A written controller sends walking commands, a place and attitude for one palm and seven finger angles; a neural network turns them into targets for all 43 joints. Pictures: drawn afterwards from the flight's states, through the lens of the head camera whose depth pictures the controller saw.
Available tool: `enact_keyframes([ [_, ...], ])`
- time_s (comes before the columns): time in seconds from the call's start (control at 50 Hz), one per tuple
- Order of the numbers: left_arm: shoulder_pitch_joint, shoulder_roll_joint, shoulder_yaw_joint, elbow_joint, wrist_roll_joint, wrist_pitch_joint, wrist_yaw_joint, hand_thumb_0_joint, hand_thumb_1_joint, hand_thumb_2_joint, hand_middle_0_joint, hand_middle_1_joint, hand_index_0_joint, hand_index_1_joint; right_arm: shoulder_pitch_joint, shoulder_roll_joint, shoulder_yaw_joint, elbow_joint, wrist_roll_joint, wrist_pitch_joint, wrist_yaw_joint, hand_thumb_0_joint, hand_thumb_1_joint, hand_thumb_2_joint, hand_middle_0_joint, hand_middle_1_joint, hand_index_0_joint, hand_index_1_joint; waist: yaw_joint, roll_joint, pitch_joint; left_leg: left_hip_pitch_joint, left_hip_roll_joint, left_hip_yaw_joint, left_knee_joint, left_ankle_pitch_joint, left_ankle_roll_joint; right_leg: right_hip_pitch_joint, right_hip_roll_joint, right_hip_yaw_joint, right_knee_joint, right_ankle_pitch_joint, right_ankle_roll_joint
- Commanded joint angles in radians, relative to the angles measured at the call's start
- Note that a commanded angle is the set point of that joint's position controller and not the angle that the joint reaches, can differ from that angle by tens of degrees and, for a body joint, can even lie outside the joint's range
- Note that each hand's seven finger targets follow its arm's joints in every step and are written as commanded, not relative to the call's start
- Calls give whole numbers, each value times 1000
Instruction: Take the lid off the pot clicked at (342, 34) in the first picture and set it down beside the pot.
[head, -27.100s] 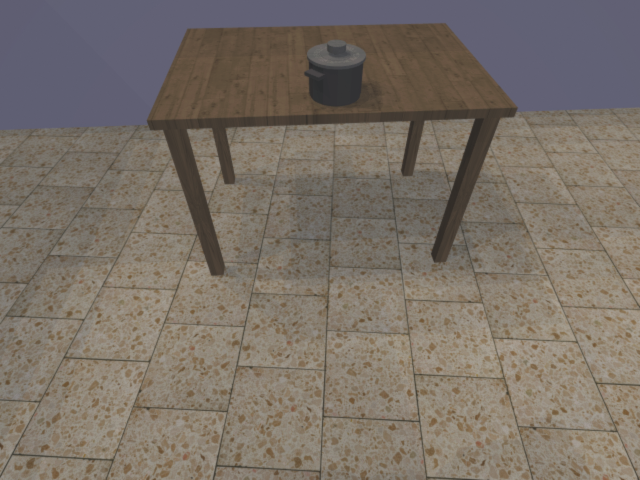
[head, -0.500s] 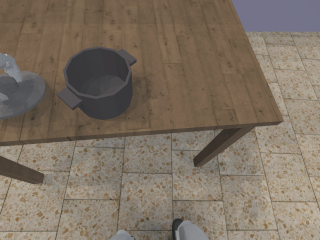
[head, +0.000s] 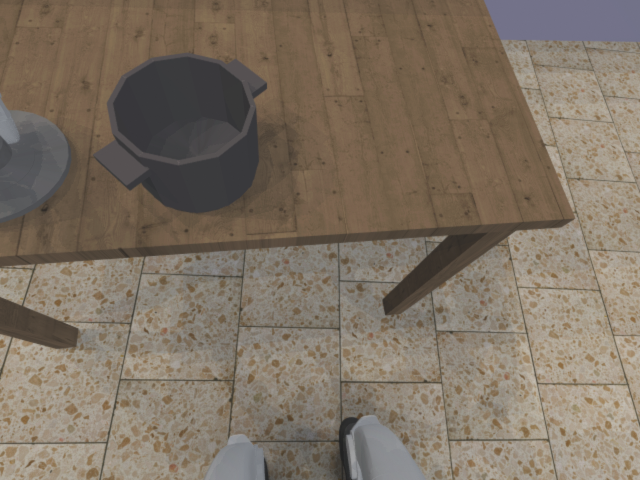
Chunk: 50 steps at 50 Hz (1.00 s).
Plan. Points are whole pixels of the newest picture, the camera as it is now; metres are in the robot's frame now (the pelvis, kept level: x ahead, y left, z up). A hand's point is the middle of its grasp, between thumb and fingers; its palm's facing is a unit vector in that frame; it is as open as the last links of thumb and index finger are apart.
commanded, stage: open the fingers wide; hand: left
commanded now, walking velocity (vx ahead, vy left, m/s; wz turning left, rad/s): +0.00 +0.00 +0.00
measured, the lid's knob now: out of the picture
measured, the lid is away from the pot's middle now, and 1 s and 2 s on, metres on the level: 0.23 0.23 0.23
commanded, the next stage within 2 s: raise the empty hand in 1.06 s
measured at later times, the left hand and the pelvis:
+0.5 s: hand out of the picture +0.46 +0.35 +0.05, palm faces -0.48 -0.11 -0.87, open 8.5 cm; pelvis -0.01 +0.01 +0.00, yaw +0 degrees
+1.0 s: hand out of the picture +0.47 +0.35 +0.05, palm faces -0.49 -0.10 -0.87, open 10.6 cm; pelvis -0.01 +0.01 +0.00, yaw +0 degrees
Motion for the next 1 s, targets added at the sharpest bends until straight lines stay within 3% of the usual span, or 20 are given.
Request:
enact_keyframes([
  [0.0, -283, 271, 80, -265, -6, -12, 16, 0, 550, 979, -860, -1094, -714, -1030, 171, -197, -84, -21, -33, 41, 5, 0, -900, -900, 200, 300, 200, 300, 25, 185, -550, 464, -37, -12, -76, 770, 3, 180, 102, -74, -31, 276, -84],
  [0.04, -301, 236, 44, -194, -2, 6, 26, 0, 529, 943, -828, -1091, -689, -1030, 175, -189, -80, -14, -26, 36, 3, 0, -900, -900, 200, 300, 200, 300, 4, 156, -486, 416, -43, -5, -82, 664, 14, 171, 99, -72, -43, 241, -82],
  [0.06, -299, 284, 78, -193, 1, 6, 34, 0, 517, 927, -812, -1089, -677, -1030, 178, -192, -77, -17, -23, 34, 1, 0, -900, -900, 200, 300, 200, 300, 11, 118, -484, 389, -46, -4, -87, 628, 19, 200, 97, -70, -42, 244, -81],
  [0.1, -289, 296, 80, -184, 11, 2, 43, 0, 493, 896, -780, -1084, -653, -1028, 174, -192, -70, -24, -22, 31, -3, 0, -900, -900, 200, 300, 200, 300, 19, 170, -497, 406, -50, -5, -89, 646, 10, 190, 100, -70, -33, 233, -86],
  [0.16, -286, 257, 43, -133, 9, 10, 45, 0, 455, 853, -733, -1075, -618, -1025, 166, -191, -65, -27, -17, 24, -4, 0, -900, -900, 200, 300, 200, 300, 1, 120, -421, 333, -56, 6, -94, 537, 18, 183, 97, -67, -43, 208, -85],
  [0.18, -300, 256, 45, -160, 7, 1, 45, 0, 442, 839, -718, -1072, -607, -1023, 159, -192, -61, -30, -13, 21, -6, 0, -900, -900, 200, 300, 200, 300, 13, 166, -424, 353, -52, 1, -98, 581, 12, 172, 96, -73, -35, 210, -90],
  [0.26, -288, 285, 65, -144, 23, 2, 50, 0, 390, 785, -656, -1058, -561, -1016, 166, -189, -65, -37, -18, 20, -6, 0, -900, -900, 200, 300, 200, 300, 13, 157, -459, 357, -54, -1, -85, 593, 11, 186, 98, -64, -31, 222, -88],
  [0.3, -331, 295, 78, -217, 20, -5, 51, 0, 364, 757, -626, -1051, -539, -1012, 170, -195, -73, -27, -22, 24, -5, 0, -900, -900, 200, 300, 200, 300, 21, 212, -508, 444, -39, -17, -88, 682, -2, 158, 98, -70, -31, 219, -88],
  [0.34, -288, 278, 76, -169, 21, 1, 53, 0, 338, 730, -595, -1044, -516, -1009, 171, -191, -73, -34, -22, 24, -4, 0, -900, -900, 200, 300, 200, 300, 16, 171, -488, 420, -43, -18, -83, 665, 0, 156, 100, -71, -33, 216, -87],
  [0.38, -326, 238, 53, -210, 9, -1, 50, 0, 312, 704, -565, -1036, -493, -1005, 165, -191, -76, -30, -20, 22, -6, 0, -900, -900, 200, 300, 200, 300, 14, 205, -477, 449, -38, -20, -93, 695, -4, 137, 98, -76, -39, 217, -89],
  [0.42, -295, 277, 88, -193, 18, 4, 57, 0, 286, 676, -534, -1029, -471, -1001, 176, -191, -81, -30, -25, 25, -3, 0, -900, -900, 200, 300, 200, 300, 19, 180, -506, 461, -39, -23, -86, 699, -5, 150, 100, -71, -41, 217, -87],
  [0.56, -315, 243, 44, -149, 17, 15, 61, 0, 194, 584, -428, -1001, -393, -986, 176, -194, -74, -26, -20, 20, -6, 0, -900, -900, 200, 300, 200, 300, 0, 135, -445, 376, -48, -10, -103, 566, 9, 165, 100, -64, -51, 190, -88],
  [0.7, -343, 223, 30, -176, 16, 11, 56, 0, 103, 489, -322, -975, -314, -971, 184, -196, -79, -15, -21, 20, -7, 0, -900, -900, 200, 300, 200, 300, -1, 187, -466, 441, -37, -25, -98, 639, -8, 116, 103, -70, -47, 176, -88],
  [0.74, -336, 206, 14, -136, 14, 21, 56, 0, 77, 463, -292, -967, -292, -967, 184, -197, -75, -16, -19, 19, -7, 0, -900, -900, 200, 300, 200, 300, -15, 133, -424, 390, -41, -21, -99, 566, 3, 114, 103, -69, -51, 160, -86],
  [0.8, -368, 238, 39, -205, 21, 12, 60, 0, 76, 464, -292, -967, -292, -967, 192, -196, -81, -8, -23, 21, -7, 0, -900, -900, 200, 300, 200, 300, 0, 209, -503, 470, -34, -30, -92, 665, -12, 111, 103, -71, -41, 184, -89],
  [0.86, -355, 224, 37, -193, 20, 21, 64, 0, 76, 463, -292, -967, -292, -967, 190, -192, -84, -11, -25, 24, -5, 0, -900, -900, 200, 300, 200, 300, -4, 189, -495, 457, -37, -27, -90, 670, -9, 124, 104, -68, -45, 202, -89],
  [0.88, -364, 190, 17, -217, 11, 14, 61, 0, 76, 464, -292, -966, -292, -966, 185, -190, -80, -11, -23, 23, -6, 0, -900, -900, 200, 300, 200, 300, 0, 228, -498, 486, -34, -31, -91, 728, -20, 107, 104, -77, -41, 207, -92],
  [0.9, -387, 226, 40, -249, 17, 16, 65, 0, 76, 464, -292, -966, -292, -966, 188, -193, -87, -3, -28, 26, -3, 0, -900, -900, 200, 300, 200, 300, 5, 236, -529, 518, -28, -38, -92, 732, -26, 107, 106, -72, -47, 197, -89],
  [0.96, -351, 203, 27, -186, 16, 31, 71, 0, 75, 466, -292, -966, -292, -966, 182, -191, -83, -7, -26, 27, -1, 0, -900, -900, 200, 300, 200, 300, -5, 176, -465, 446, -37, -28, -99, 656, -11, 124, 105, -70, -54, 196, -89],
  [0.98, -372, 218, 48, -250, 8, 17, 74, 0, 75, 465, -292, -966, -292, -966, 178, -191, -81, -11, -25, 26, -4, 0, -900, -900, 200, 300, 200, 300, 11, 216, -503, 486, -34, -30, -102, 722, -17, 139, 103, -74, -49, 219, -92],
])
